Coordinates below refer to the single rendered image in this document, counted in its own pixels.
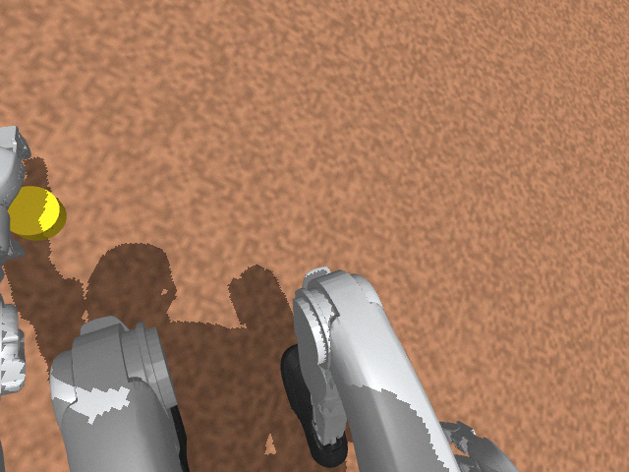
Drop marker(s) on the left robot arm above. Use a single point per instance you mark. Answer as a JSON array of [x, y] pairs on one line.
[[12, 339]]

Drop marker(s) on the right robot foot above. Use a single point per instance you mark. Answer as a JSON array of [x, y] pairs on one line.
[[300, 400]]

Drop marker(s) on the tin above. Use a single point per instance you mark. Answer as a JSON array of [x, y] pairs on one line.
[[35, 214]]

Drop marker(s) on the left robot hand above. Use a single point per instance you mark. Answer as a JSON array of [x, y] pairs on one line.
[[13, 149]]

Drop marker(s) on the left robot foot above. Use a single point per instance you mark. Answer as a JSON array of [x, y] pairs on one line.
[[181, 434]]

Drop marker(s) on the right robot hand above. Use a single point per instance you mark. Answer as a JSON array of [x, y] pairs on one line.
[[485, 455]]

